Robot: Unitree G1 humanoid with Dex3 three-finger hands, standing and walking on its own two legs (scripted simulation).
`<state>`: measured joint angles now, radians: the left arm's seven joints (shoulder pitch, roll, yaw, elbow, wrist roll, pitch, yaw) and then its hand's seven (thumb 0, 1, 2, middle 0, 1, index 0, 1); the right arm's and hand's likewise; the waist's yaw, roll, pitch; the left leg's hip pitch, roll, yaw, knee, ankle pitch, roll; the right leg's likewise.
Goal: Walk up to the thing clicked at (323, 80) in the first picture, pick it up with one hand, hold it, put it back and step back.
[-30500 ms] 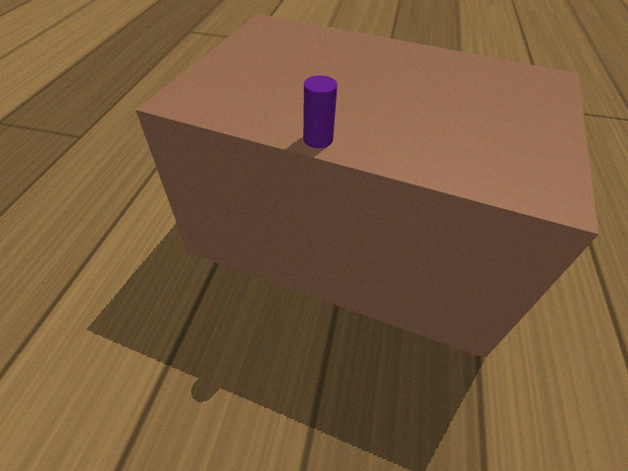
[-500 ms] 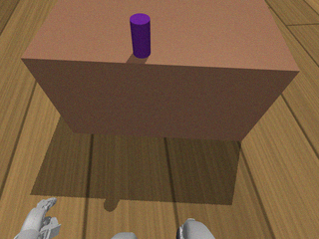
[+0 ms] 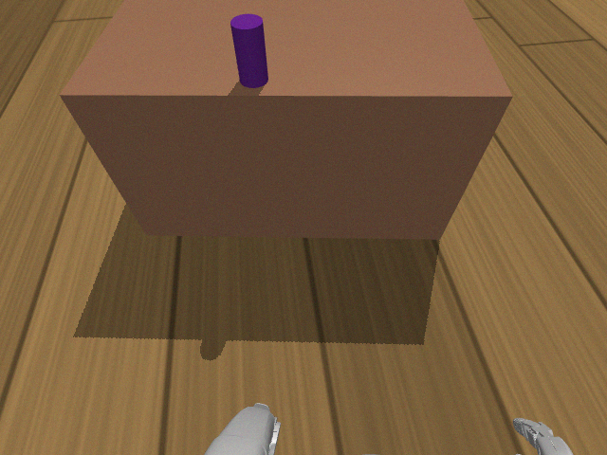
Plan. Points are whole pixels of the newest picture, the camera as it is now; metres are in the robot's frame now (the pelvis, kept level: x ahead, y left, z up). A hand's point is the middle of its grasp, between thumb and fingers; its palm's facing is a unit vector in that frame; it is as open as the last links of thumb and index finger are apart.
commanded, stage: step back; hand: left
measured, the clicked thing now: (250, 52) +0.99 +0.20 -0.04
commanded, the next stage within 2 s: stand in 1.12 s
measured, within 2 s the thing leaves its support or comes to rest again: neither
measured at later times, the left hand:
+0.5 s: hand out of the picture -0.05 +0.26 -0.15, palm faces +0.12 -0.93 -0.36, open 7.4 cm
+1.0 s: hand out of the picture +0.03 +0.30 -0.15, palm faces +0.05 -0.92 -0.38, open 7.4 cm
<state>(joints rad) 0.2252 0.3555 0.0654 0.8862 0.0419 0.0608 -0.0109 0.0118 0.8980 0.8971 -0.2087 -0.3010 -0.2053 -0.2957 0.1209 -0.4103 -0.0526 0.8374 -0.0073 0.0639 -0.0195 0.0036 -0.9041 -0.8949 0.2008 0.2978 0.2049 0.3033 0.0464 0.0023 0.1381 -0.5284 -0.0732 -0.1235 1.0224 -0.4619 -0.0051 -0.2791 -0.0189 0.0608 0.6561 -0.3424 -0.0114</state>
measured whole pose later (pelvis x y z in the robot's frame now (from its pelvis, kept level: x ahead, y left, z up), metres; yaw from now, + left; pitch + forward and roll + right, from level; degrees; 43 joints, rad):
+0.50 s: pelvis -0.08 -0.01 +0.00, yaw +6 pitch -4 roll -2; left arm 0.23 0.36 0.07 0.99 0.04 -0.01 -0.02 0.01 0.90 0.90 -0.21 -0.30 -0.20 -0.30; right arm 0.20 -0.36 -0.04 0.97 -0.03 0.02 0.01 0.01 -0.90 -0.89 0.20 0.30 0.21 0.30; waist 0.02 0.03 0.05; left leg -0.23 0.03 -0.07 0.69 -0.45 0.00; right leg -0.25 0.01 -0.04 0.56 -0.24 -0.01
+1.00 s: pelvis -0.04 +0.02 +0.00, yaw +5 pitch -2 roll +1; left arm 0.13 0.40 0.06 0.99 0.02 -0.02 -0.01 0.01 0.90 0.90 -0.20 -0.30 -0.20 -0.29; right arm 0.25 -0.34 -0.05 0.99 -0.03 -0.02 0.00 0.00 -0.90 -0.89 0.20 0.30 0.21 0.30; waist -0.02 -0.03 0.12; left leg -0.15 0.00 0.04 0.56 -0.37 0.01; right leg -0.34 -0.02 -0.02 0.62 -0.29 -0.03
